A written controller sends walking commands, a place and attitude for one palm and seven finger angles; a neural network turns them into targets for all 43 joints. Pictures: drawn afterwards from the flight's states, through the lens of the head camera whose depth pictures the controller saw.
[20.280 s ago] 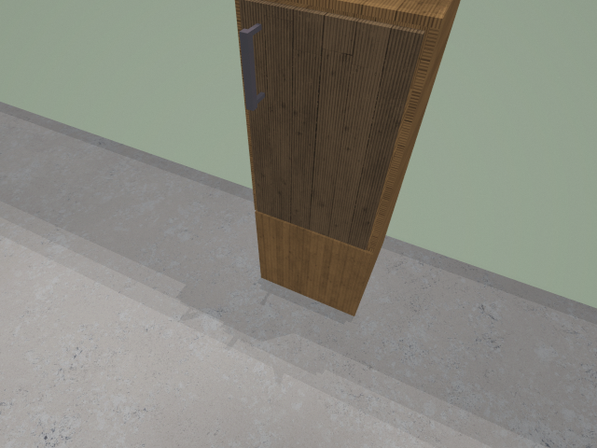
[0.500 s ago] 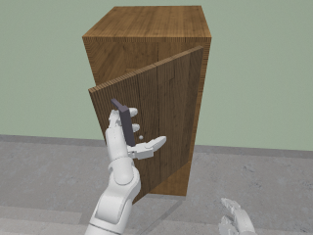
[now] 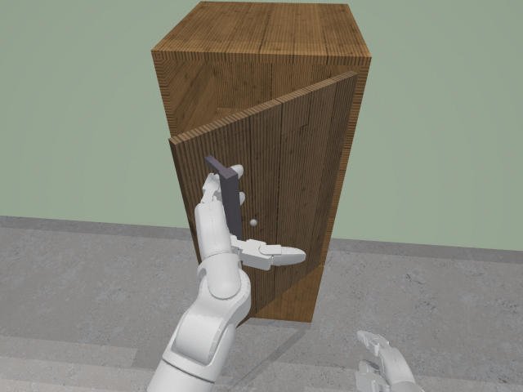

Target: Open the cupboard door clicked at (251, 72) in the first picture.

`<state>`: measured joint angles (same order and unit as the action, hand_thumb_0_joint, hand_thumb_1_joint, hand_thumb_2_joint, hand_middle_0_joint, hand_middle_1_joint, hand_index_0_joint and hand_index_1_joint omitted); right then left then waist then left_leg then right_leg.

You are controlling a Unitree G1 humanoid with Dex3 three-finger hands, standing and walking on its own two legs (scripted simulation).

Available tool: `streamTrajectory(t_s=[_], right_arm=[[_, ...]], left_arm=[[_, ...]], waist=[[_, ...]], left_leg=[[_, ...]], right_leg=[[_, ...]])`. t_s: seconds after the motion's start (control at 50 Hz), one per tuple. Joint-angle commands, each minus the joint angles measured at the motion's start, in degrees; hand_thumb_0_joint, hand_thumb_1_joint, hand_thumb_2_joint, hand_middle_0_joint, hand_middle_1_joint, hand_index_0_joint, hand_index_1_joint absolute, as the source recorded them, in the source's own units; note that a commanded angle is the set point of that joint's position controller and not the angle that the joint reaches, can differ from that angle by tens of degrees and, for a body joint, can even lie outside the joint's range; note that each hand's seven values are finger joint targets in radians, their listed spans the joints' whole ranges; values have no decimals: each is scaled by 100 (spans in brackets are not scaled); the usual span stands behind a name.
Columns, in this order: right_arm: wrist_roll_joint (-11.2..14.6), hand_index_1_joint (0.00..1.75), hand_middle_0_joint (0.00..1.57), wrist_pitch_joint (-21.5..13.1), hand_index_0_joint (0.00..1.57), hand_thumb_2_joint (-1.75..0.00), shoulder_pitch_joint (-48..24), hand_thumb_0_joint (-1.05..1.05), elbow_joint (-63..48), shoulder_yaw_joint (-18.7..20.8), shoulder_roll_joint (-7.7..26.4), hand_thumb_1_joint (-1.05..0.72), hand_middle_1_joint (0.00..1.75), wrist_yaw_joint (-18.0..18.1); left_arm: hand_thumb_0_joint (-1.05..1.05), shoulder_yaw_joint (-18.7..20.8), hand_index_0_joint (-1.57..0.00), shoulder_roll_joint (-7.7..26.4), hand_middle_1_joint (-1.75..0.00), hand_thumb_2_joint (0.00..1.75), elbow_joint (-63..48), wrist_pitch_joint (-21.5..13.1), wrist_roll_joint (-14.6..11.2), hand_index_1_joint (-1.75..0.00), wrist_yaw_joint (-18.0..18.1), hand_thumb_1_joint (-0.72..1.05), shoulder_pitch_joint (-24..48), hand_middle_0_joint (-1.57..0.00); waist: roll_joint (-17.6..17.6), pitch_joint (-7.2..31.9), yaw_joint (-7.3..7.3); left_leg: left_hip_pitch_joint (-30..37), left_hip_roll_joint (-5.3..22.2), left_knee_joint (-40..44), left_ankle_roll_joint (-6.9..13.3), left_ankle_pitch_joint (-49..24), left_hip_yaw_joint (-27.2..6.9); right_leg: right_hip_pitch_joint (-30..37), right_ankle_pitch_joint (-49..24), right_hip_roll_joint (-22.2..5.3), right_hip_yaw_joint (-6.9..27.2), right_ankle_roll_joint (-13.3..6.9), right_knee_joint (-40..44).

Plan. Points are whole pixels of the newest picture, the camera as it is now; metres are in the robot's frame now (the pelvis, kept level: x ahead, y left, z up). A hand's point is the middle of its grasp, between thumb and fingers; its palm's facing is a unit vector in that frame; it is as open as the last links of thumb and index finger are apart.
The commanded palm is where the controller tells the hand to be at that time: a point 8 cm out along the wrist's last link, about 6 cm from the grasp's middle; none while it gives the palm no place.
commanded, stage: slide the hand sideways off the handle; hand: left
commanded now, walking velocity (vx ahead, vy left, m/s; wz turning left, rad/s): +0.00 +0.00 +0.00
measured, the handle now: (224, 207) +0.34 +0.10 +0.14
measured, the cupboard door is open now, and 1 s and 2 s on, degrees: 44 47 47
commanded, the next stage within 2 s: draw the hand back to the body in 1.18 s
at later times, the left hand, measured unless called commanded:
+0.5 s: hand (256, 251) +0.27 +0.04 +0.14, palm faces -0.09 -1.00 +0.00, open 16.1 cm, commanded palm +0.23 +0.11 +0.14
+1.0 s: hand (215, 279) +0.22 +0.09 +0.13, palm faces -0.02 -1.00 -0.02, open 16.2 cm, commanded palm +0.18 +0.15 +0.14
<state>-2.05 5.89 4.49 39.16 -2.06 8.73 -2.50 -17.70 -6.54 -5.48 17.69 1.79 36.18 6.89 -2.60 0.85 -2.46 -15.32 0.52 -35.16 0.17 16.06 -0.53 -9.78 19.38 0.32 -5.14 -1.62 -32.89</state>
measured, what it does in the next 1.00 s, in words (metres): stands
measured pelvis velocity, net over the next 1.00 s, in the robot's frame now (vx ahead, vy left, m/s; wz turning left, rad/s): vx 0.03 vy -0.02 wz -0.03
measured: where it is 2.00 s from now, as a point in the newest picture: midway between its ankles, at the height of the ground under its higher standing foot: outside the picture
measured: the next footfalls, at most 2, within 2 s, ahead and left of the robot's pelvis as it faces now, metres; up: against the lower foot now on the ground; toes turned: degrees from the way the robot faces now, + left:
none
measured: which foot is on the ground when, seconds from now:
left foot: down 0.00-1.00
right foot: down 0.00-1.00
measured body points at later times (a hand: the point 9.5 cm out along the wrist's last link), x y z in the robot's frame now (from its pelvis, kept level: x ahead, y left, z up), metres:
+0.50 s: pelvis +0.00 -0.01 +0.01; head -0.04 -0.02 +0.46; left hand +0.26 +0.09 +0.14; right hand +0.18 -0.21 -0.07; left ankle +0.03 +0.11 -0.73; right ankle -0.01 -0.10 -0.73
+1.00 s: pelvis +0.03 -0.02 +0.00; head +0.00 -0.05 +0.45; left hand +0.22 +0.14 +0.14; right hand +0.23 -0.23 -0.06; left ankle +0.03 +0.11 -0.73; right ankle -0.01 -0.10 -0.73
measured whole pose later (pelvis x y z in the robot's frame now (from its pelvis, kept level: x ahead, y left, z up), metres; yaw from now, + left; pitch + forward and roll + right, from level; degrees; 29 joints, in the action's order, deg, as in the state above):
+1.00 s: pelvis +0.03 -0.02 +0.00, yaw -1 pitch -2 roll +0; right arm 0.6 -0.5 11.3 27.9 -3.5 11.8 1.6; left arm -4.6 8.2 -30.1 6.3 -8.7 -1.6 -28.7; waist -3.0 2.6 -2.5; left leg -12.8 2.1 -33.0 -1.3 17.7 0.3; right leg -8.2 21.1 1.9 -4.1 -3.0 -31.6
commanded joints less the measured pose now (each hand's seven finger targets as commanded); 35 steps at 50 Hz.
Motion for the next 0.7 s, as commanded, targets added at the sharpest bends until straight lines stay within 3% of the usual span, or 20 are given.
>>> streamTrajectory(t_s=[0.0, 0.02, 0.06, 0.1, 0.12, 0.16, 0.2, 0.24, 0.32, 0.34, 0.4, 0.44, 0.46, 0.56, 0.6, 0.68], right_arm=[[139, 30, 20, -49, 20, -90, -522, 0, -1197, 196, 676, -90, 30, 159], [159, 30, 20, -74, 20, -90, -564, 0, -1335, 127, 653, -90, 30, 273], [228, 30, 20, -157, 20, -90, -539, 0, -1446, 42, 631, -90, 30, 451], [305, 30, 20, -297, 20, -90, -657, 0, -1505, -36, 598, -90, 30, 539], [318, 30, 20, -354, 20, -90, -707, 0, -1480, -72, 605, -90, 30, 565], [310, 30, 20, -455, 20, -90, -780, 0, -1511, -53, 627, -90, 30, 557], [286, 30, 20, -497, 20, -90, -795, 0, -1550, -41, 613, -90, 30, 475], [251, 30, 20, -486, 20, -90, -760, 0, -1560, -27, 602, -90, 30, 414], [224, 30, 20, -396, 20, -90, -762, 0, -1680, -13, 605, -90, 30, 352], [224, 30, 20, -376, 20, -90, -779, 0, -1700, -8, 597, -90, 30, 352], [225, 30, 20, -307, 20, -90, -779, 0, -1736, -26, 589, -90, 30, 388], [230, 30, 20, -313, 20, -90, -847, 0, -1816, -24, 582, -90, 30, 427], [227, 30, 20, -316, 20, -90, -847, 0, -1830, -32, 576, -90, 30, 433], [231, 30, 20, -407, 20, -90, -710, 0, -1922, -9, 630, -90, 30, 408], [240, 30, 20, -433, 20, -90, -631, 0, -1910, 1, 645, -90, 30, 402], [233, 30, 20, -517, 20, -90, -497, 0, -2027, 41, 693, -90, 30, 371]], left_arm=[[0, -747, -15, -159, -30, 30, -1280, -836, 326, -30, -1893, -50, 2058, -15], [0, -692, -15, 92, -30, 30, -1412, -1044, 185, -30, -2399, -50, 2280, -15], [0, -428, -15, 361, -30, 30, -1176, -1217, -187, -30, -3124, -50, 2346, -15], [0, -149, -15, 231, -30, 30, -894, -1163, -640, -30, -3266, -50, 2176, -15], [0, -3, -15, 144, -30, 30, -670, -1104, -845, -30, -3208, -50, 2104, -15], [0, 403, -15, 282, -30, 30, -834, -1061, -1020, -30, -2965, -50, 2002, -15], [0, 601, -15, 420, -30, 30, -989, -1099, -967, -30, -2716, -50, 1661, -15], [0, 690, -15, 541, -30, 30, -1130, -1186, -814, -30, -2532, -50, 1555, -15], [0, 820, -15, 796, -30, 30, -1505, -1290, -628, -30, -2475, -50, 952, -15], [0, 802, -15, 841, -30, 30, -1631, -1299, -575, -30, -2493, -50, 884, -15], [0, 1007, -15, 1072, -30, 30, -1682, -1214, -558, -30, -2607, -50, 394, -15], [0, 1126, -15, 1161, -30, 30, -1992, -1199, -615, -30, -2676, -50, 165, -15], [0, 1097, -15, 1117, -30, 30, -2075, -1170, -644, -30, -2720, -50, 21, -15], [0, 1038, -15, 1062, -30, 30, -2612, -1175, -747, -30, -2892, -50, -754, -15], [0, 1119, -15, 1163, -30, 30, -2634, -1178, -736, -30, -2956, -50, -1014, -15], [0, 1200, -15, 1319, -30, 30, -3204, -1292, -724, -30, -3110, -50, -1654, -15]], waist=[[566, 957, 450], [270, 1140, 431], [210, 1062, 444], [169, 706, 351], [449, 487, 332], [608, 709, 148], [470, 837, -5], [663, 793, 7], [612, 689, -56], [456, 647, -44], [563, 427, -63], [446, 440, -79], [326, 459, -72], [412, 624, -46], [439, 503, -24], [414, 778, -25]], left_leg=[[971, -31, 560, 149, -1154, -175], [1126, -72, 539, 175, -1107, -139], [1176, -82, 602, 186, -806, -150], [1005, -73, 738, 131, -323, -223], [865, -59, 831, 110, -48, -260], [834, -61, 914, 84, 16, -252], [804, -53, 957, 61, -75, -201], [791, -31, 930, 78, -196, -122], [812, -12, 909, 110, -430, 6], [852, -19, 902, 115, -443, 49], [792, -38, 909, 136, -412, 98], [862, -53, 906, 144, -443, 151], [911, -57, 900, 148, -507, 158], [1005, -22, 884, 158, -882, 139], [963, -24, 844, 161, -956, 134], [1019, -18, 715, 187, -1352, 158]], right_leg=[[-512, -1329, -62, 308, -120, 604], [-444, -1376, -66, 326, -115, 570], [-527, -1053, -70, 258, -104, 696], [-661, -473, -35, 204, -82, 860], [-737, -188, -11, 161, -40, 923], [-553, -42, 4, 158, -27, 948], [-416, -74, 7, 146, -39, 901], [-403, -128, 2, 200, -25, 974], [-311, -254, -20, 316, -26, 1121], [-314, -262, -33, 379, -27, 1177], [-311, -128, -62, 464, -3, 1404], [-266, -83, -86, 552, 11, 1497], [-257, -177, -78, 539, 8, 1490], [-147, -898, 3, 359, 28, 1211], [-178, -1059, 13, 355, 34, 1182], [-61, -1784, 20, 330, 54, 895]])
